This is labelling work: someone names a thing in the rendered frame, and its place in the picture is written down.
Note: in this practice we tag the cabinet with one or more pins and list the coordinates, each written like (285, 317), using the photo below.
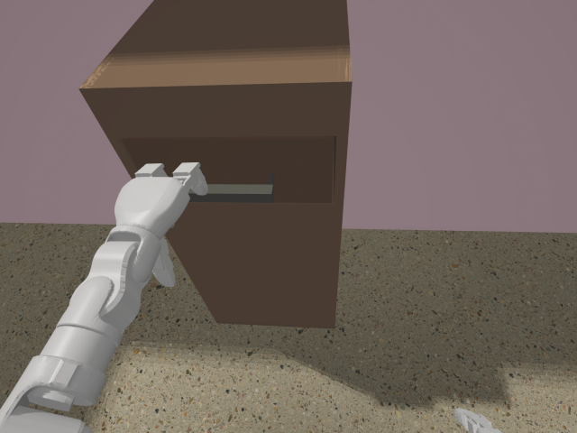
(241, 68)

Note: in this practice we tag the robot left hand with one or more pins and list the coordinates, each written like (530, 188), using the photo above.
(154, 201)

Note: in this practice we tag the robot right hand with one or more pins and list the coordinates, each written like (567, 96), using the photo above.
(474, 423)

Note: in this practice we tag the left robot upper arm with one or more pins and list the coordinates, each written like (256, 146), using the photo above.
(27, 420)

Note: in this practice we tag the drawer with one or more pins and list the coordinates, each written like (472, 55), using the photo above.
(303, 165)

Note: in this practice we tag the handle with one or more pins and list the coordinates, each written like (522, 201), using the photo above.
(237, 193)

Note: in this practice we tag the left robot forearm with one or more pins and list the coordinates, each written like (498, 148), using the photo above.
(71, 367)

